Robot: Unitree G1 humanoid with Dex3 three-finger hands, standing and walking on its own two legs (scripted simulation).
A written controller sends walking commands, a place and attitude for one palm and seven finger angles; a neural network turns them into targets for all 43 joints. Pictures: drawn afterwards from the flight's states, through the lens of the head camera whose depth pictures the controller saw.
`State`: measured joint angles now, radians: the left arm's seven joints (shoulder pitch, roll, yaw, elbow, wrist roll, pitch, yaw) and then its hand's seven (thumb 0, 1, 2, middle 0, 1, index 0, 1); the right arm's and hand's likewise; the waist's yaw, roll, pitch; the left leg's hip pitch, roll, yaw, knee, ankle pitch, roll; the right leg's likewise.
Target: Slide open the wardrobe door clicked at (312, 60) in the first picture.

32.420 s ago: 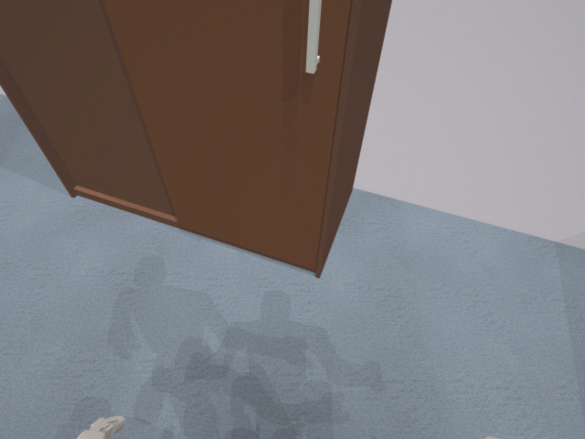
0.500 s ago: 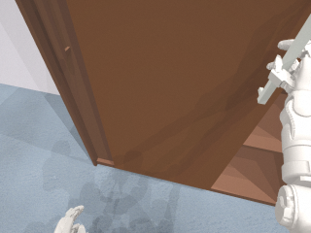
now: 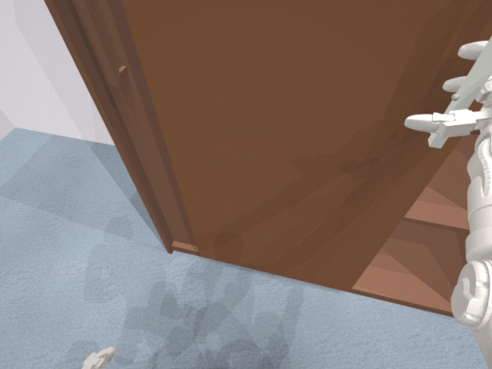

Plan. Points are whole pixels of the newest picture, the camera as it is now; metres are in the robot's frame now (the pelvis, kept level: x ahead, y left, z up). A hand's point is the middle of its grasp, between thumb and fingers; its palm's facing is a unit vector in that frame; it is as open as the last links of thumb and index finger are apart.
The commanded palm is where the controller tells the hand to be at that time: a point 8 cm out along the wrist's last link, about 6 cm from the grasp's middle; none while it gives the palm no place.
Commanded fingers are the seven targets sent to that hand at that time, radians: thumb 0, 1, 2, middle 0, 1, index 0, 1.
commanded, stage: loosen the grip on the handle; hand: right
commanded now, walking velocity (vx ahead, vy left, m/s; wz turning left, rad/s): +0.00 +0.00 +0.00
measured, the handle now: (481, 60) +0.50 -0.28 +0.26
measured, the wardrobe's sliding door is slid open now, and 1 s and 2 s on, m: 0.45 0.45 0.45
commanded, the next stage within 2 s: slip the hand off the handle in 0.18 s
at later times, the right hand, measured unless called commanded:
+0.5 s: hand (463, 102) +0.46 -0.26 +0.22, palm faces +0.32 +0.94 -0.14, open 14.6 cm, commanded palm +0.42 -0.31 +0.21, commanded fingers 0.00 0.55 -0.20 0.25 1.15 0.25 1.15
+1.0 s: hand out of the picture +0.44 -0.32 +0.22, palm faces +0.32 +0.93 -0.16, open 14.7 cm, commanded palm +0.39 -0.36 +0.21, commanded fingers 0.00 0.55 -0.20 0.25 1.15 0.25 1.15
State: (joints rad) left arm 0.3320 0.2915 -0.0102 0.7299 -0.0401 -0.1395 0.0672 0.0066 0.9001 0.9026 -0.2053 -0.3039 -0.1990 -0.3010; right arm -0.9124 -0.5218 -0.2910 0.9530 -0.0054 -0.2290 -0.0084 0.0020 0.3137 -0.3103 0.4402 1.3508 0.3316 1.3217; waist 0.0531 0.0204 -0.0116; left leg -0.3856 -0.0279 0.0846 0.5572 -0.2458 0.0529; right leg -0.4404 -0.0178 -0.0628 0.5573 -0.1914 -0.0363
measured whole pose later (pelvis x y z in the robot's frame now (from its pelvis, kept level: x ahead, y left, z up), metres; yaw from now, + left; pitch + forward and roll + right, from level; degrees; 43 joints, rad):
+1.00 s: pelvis +0.05 -0.02 +0.00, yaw +1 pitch +5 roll +1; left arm 0.33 0.28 -0.02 0.67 -0.05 -0.09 0.10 0.01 0.90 0.90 -0.21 -0.30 -0.20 -0.30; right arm -0.55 -0.56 -0.45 0.54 0.13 -0.07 0.15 -0.01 0.55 -0.20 0.26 1.15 0.25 1.15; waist 0.01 -0.02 -0.05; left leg -0.31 -0.02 0.06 0.52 -0.29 0.02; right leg -0.38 0.00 -0.07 0.56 -0.26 -0.05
